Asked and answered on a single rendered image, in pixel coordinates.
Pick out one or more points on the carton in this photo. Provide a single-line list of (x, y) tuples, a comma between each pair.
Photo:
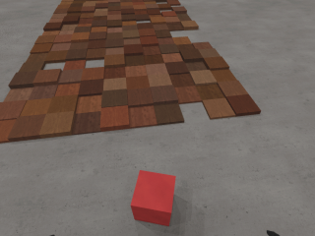
[(153, 197)]

